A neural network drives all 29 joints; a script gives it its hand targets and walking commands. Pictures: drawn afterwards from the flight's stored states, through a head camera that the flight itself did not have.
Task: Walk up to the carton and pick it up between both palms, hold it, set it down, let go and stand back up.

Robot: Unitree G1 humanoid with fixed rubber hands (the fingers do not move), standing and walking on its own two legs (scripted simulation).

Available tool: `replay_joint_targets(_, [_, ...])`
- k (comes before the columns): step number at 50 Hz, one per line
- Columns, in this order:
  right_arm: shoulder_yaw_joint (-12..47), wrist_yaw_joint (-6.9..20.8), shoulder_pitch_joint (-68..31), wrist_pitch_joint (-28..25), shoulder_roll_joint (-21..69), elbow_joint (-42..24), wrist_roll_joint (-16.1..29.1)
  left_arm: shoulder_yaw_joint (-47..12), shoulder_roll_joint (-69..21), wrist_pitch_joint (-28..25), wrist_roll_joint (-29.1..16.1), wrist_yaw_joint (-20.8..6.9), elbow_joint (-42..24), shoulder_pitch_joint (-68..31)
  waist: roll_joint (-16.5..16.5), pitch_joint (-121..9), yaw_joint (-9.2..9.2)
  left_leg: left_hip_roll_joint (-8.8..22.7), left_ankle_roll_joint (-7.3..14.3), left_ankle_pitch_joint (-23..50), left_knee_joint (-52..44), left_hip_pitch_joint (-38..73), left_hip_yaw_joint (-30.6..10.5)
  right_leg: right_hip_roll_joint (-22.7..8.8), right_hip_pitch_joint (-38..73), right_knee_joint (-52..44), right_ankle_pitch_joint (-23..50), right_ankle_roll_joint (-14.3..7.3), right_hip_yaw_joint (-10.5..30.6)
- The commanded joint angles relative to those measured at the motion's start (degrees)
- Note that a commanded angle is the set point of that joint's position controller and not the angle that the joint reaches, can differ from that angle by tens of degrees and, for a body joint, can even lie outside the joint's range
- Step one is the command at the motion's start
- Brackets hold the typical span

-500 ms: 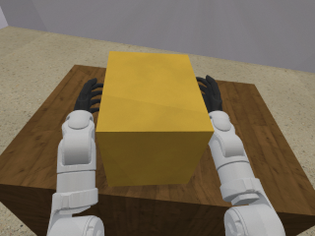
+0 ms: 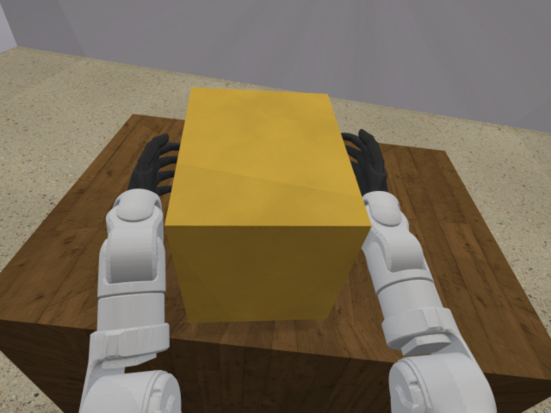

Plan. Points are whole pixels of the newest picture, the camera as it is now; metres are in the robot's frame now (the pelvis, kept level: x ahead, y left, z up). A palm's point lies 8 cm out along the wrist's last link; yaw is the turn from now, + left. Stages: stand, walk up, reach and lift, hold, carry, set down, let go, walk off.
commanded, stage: hold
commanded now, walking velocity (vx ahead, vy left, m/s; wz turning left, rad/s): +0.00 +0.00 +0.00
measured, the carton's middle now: (260, 204) +0.39 +0.01 +0.13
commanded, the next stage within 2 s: none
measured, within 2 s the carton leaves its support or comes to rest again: neither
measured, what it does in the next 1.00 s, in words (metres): stands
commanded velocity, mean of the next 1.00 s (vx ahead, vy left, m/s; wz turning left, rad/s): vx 0.00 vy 0.00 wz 0.00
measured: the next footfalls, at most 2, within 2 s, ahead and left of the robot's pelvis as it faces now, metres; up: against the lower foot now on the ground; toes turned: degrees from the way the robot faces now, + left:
none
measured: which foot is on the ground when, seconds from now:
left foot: down 0.00-1.00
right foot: down 0.00-1.00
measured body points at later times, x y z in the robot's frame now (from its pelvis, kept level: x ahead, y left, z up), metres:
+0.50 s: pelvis +0.00 +0.00 +0.00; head -0.03 +0.03 +0.45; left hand +0.37 +0.16 +0.17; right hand +0.38 -0.15 +0.18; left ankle +0.04 +0.12 -0.75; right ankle +0.00 -0.11 -0.75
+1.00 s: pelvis +0.00 +0.00 +0.00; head -0.03 +0.03 +0.45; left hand +0.37 +0.16 +0.18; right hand +0.38 -0.14 +0.19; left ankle +0.04 +0.12 -0.75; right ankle +0.00 -0.11 -0.75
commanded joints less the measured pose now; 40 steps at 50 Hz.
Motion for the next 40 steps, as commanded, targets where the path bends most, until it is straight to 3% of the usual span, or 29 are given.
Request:
replay_joint_targets(1, [17.5, 6.1, -30.3, -1.9, 25.6, -9.1, 2.0, -22.3, -24.5, -3.5, -7.0, -6.7, -4.5, -33.5, 4.4, -15.2, -1.1, -2.0, -0.1, 7.4, -1.2, 6.7, 2.0, 1.9, 0.3, -2.3, 6.6, 2.3, -1.1])
replay_joint_targets(2, [17.9, 6.2, -31.2, -2.1, 25.2, -9.9, 2.4, -22.0, -24.5, -3.3, -6.8, -6.7, -5.1, -33.1, 4.5, -15.6, -0.36, -1.9, -0.2, 8.5, -1.0, 7.3, 2.2, 2.1, 0.2, -2.0, 6.9, 2.1, -1.3])
replay_joint_targets(3, [17.6, 6.3, -31.1, -2.4, 25.6, -10.4, 2.5, -22.9, -25.2, -3.5, -7.4, -6.7, -6.0, -33.7, 5.1, -16.8, -1.04, -1.9, -0.4, 9.1, -0.7, 6.9, 1.9, 2.2, 0.3, -1.9, 7.1, 2.0, -1.6])
replay_joint_targets(8, [18.6, 6.7, -33.9, -3.0, 25.4, -13.2, 3.4, -24.9, -25.4, -3.9, -8.3, -5.8, -8.2, -34.9, 6.0, -19.6, -0.74, -1.7, -1.1, 12.4, 0.5, 8.7, 1.6, 2.6, 0.2, -1.4, 8.4, 1.9, -1.9])
replay_joint_targets(9, [18.5, 6.7, -32.6, -3.0, 25.2, -12.7, 3.6, -25.8, -25.8, -3.9, -8.5, -5.6, -8.9, -34.8, 6.4, -19.7, -1.49, -1.7, -1.4, 13.2, 0.7, 8.9, 1.5, 2.6, 0.2, -1.4, 8.8, 1.9, -1.8])
replay_joint_targets(11, [19.3, 6.6, -33.7, -3.2, 25.2, -14.0, 3.8, -25.8, -25.8, -3.9, -8.8, -5.4, -8.9, -34.3, 6.0, -20.0, -0.74, -1.7, -1.4, 13.6, 0.9, 9.0, 1.4, 2.9, 0.2, -1.3, 8.9, 1.9, -1.9])
replay_joint_targets(19, [20.0, 6.0, -30.0, -1.8, 24.7, -12.7, 4.0, -23.7, -24.2, -2.9, -7.7, -5.9, -8.0, -30.9, 4.4, -17.8, -0.54, -2.0, -0.7, 12.8, 0.4, 8.5, 1.7, 2.5, 1.5, -1.3, 11.5, 2.3, -1.0])
replay_joint_targets(23, [19.5, 5.8, -30.6, -1.7, 25.6, -12.6, 3.4, -22.5, -23.7, -2.8, -7.1, -6.6, -7.1, -32.2, 3.8, -16.0, -0.26, -2.3, 0.1, 9.1, -0.5, 6.6, 2.1, 1.7, 1.4, -1.5, 10.4, 2.7, -0.8])
replay_joint_targets(28, [21.2, 5.5, -32.9, -2.5, 27.1, -16.3, 4.1, -24.0, -24.2, -3.8, -8.3, -6.7, -9.2, -33.5, 3.7, -19.9, -0.21, -2.8, -0.2, 11.2, 0.4, 6.6, 1.9, 1.8, 3.2, -0.6, 14.8, 3.0, -0.8])
replay_joint_targets(31, [20.8, 5.5, -32.6, -2.4, 26.9, -15.2, 4.1, -24.8, -24.2, -4.2, -8.6, -6.2, -9.3, -34.6, 4.8, -19.4, -0.85, -2.7, -0.5, 9.9, 0.5, 6.6, 1.7, 1.8, 1.7, -0.9, 12.0, 2.6, -0.9])
replay_joint_targets(37, [18.8, 6.1, -32.4, -1.5, 26.2, -10.2, 2.1, -21.3, -22.8, -3.3, -7.0, -6.5, -4.5, -34.5, 3.3, -15.9, 0.53, -2.5, 1.0, 3.1, -1.9, 5.1, 2.3, 1.3, -0.6, -2.1, 5.0, 2.6, -0.8])
replay_joint_targets(40, [18.7, 6.2, -33.3, -2.1, 26.6, -11.4, 2.2, -21.7, -23.6, -3.7, -7.5, -6.8, -4.9, -34.7, 3.1, -17.9, 0.42, -2.5, 0.8, 5.2, -1.4, 5.7, 2.4, 1.5, 0.3, -1.9, 7.2, 2.6, -0.9])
